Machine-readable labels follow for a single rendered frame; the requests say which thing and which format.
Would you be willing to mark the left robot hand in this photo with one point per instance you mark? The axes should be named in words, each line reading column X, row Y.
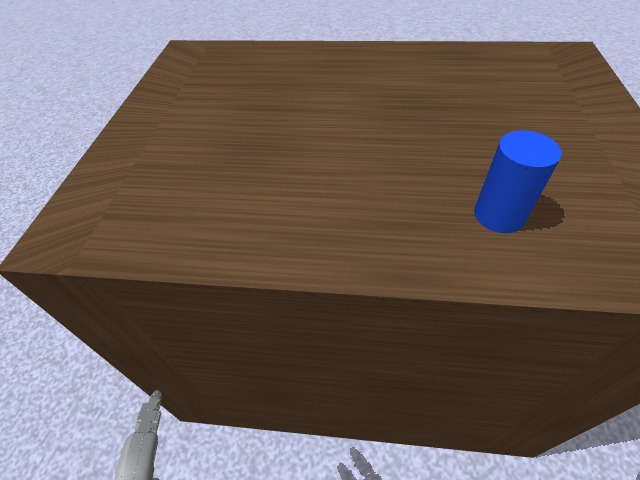
column 138, row 454

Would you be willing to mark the can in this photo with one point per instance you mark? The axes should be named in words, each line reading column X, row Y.
column 522, row 165

